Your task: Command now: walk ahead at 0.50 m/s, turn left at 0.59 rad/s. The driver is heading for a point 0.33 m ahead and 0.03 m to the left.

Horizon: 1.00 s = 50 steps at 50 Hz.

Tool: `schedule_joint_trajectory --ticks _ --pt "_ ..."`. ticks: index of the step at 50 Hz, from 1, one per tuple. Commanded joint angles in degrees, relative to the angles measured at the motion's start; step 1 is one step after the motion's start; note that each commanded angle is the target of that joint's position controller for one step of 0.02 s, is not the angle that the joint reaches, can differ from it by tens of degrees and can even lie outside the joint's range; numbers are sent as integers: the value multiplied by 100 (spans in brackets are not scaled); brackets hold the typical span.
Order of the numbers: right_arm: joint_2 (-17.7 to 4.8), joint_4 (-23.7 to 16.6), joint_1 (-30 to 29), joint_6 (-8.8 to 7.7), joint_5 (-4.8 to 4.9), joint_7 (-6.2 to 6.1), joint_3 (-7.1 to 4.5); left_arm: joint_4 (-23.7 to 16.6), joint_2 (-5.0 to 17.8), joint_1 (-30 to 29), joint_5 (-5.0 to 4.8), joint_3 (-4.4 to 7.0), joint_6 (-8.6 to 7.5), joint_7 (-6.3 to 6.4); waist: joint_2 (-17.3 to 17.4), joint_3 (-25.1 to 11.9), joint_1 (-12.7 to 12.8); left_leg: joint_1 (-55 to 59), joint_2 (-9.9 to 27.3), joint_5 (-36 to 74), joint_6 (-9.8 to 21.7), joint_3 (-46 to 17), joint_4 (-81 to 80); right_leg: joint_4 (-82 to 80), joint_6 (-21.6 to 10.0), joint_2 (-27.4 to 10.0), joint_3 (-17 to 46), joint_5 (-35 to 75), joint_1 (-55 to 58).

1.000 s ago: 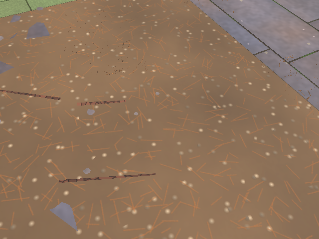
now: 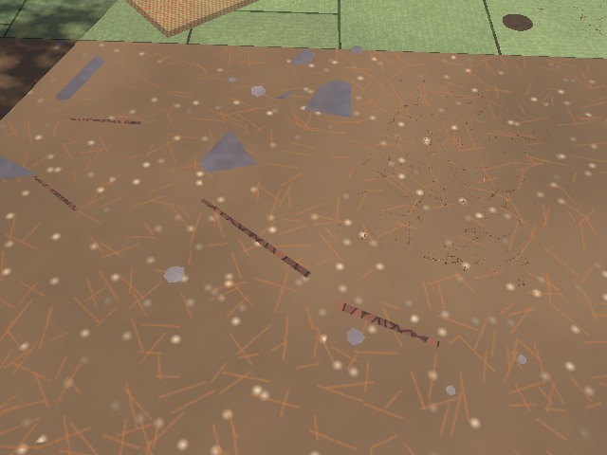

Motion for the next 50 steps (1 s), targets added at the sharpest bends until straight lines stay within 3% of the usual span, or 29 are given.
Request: schedule_joint_trajectory --ticks 1,4,8,12,14,15,16,17,18,19,20,21,22,24,27,31,33,35,36,37,38,39,42,45,50 --pt "-791 -310 169 -201 36 -12 -196 -234 476 444 51 127 139 -34 220 -510 143 466 1408 1917 850 -1578 -1215 -387 134 -35 -39 335 -400" --pt "-826 -230 554 -205 23 -20 -209 -487 466 -329 35 114 159 -43 342 -221 -112 563 1338 1410 757 -1725 -1391 -1169 220 -14 -47 983 -917" --pt "-854 -154 988 -204 18 -44 -227 -724 442 -1120 -6 68 111 -81 433 -158 -431 1063 1324 1492 629 -1888 -1228 -2210 213 174 15 1645 -1121" --pt "-798 -43 1224 -164 -23 -127 -180 -807 368 -1354 -61 1 -14 -75 493 -209 -533 1341 1279 3746 322 -1576 -489 -3028 -1 572 -194 1775 -491" --pt "-810 -55 1089 -164 -46 -170 -164 -690 498 -950 -55 37 -78 -39 615 -355 -347 1303 1285 4127 64 -1668 -115 -3415 -210 742 -127 1653 312" --pt "-859 -78 955 -186 -42 -187 -169 -539 627 -522 -45 87 -111 3 644 -487 -156 1316 1235 4486 -52 -1717 257 -3635 -331 858 -123 1610 829" --pt "-897 -83 791 -216 19 -184 -167 -374 689 28 -16 116 -183 55 504 -669 187 1268 1028 4515 -177 -1579 958 -4205 -450 834 -169 2203 1520" --pt "-715 -202 783 -268 80 -167 -111 -281 925 642 36 158 -284 112 193 -1195 409 663 743 3160 -316 -1478 2034 -4131 -643 50 419 3610 2758" --pt "-195 -255 1594 -254 221 -203 -20 -334 1392 939 61 243 -263 119 -1176 -2078 111 -505 -88 -1519 -518 -886 3952 -3540 -1484 -1817 2175 7028 4264" --pt "-579 -116 1947 -173 124 -271 -77 -312 1259 977 -186 269 -141 66 -1162 -2656 68 -957 -257 -2537 -541 -874 4762 -3794 -2008 -2092 3172 7233 4262" --pt "-691 49 1634 -87 -5 -272 -104 -384 813 566 -255 163 -107 40 -316 -1986 -21 -1040 -8 -2079 -605 -1117 4936 -4051 -1873 -1721 2574 6334 3540" --pt "-608 10 1236 -49 -54 -230 -71 -402 432 155 -239 46 -98 45 -127 -1405 -73 -1131 161 -1848 -662 -1043 4647 -4249 -1625 -1348 1961 5660 2985" --pt "-494 -9 1019 11 -54 -184 -41 -353 237 -11 -212 -38 -98 63 -198 -1055 -126 -1060 324 -1724 -719 -1022 4283 -4475 -1416 -1055 1504 5384 2547" --pt "-350 78 1072 191 -110 -103 -4 -204 311 -106 -187 -49 -97 86 -534 -866 -279 -417 363 -1397 -826 -774 3778 -4776 -1222 -650 893 4961 1781" --pt "-200 181 1038 301 -74 -98 68 -66 408 -212 -111 -52 -107 78 -612 -958 -401 42 399 -1321 -882 -532 2826 -4929 -1228 -491 545 4343 1415" --pt "-188 236 491 405 -98 -141 156 119 564 -41 -104 -1 62 65 -839 -807 -151 323 571 -1167 -824 -214 1563 -5210 -1209 -408 737 1508 1192" --pt "-177 309 415 390 -98 -149 182 158 635 -94 -134 31 185 64 -741 -610 -190 609 562 -808 -738 -88 913 -5299 -1118 -380 896 116 885" --pt "-170 375 366 296 -146 -180 223 219 542 -31 -163 7 266 86 -409 -339 -248 1106 679 -339 -555 -267 -58 -5298 -768 -289 954 -771 351" --pt "-321 358 345 220 -206 -213 225 227 425 29 -161 -18 270 82 -51 -240 -213 1133 1168 -393 -422 -911 -503 -5080 -518 -163 892 -771 221" --pt "-637 345 67 172 -141 -239 166 233 290 257 -234 -28 272 66 609 -47 111 416 1608 -881 -209 -1532 -802 -4847 -332 363 382 -353 499" --pt "-384 422 -84 115 -58 -216 231 394 235 225 -236 -44 293 64 758 -47 110 -557 1713 -1547 -179 -1657 -1153 -4573 -269 513 159 357 1593" --pt "-220 467 -223 60 -51 -213 290 479 225 267 -214 -39 287 59 746 -20 201 -838 1554 -1694 -324 -1520 -1259 -4542 -269 453 216 732 2083" --pt "-229 692 -89 -9 -15 -253 282 731 397 421 -165 8 235 64 618 -54 176 -407 1210 -960 -505 -1106 -1073 -4644 -368 244 400 954 2090" --pt "-174 893 138 -2 -7 -260 273 944 311 398 -180 -19 206 95 254 -53 53 70 1185 -428 -433 -996 -876 -4792 -363 220 433 939 1786" --pt "-134 1150 203 -7 -9 -280 277 1232 240 391 -182 -40 220 142 98 -101 11 222 1181 -149 -401 -930 -829 -4825 -348 208 432 1085 1876"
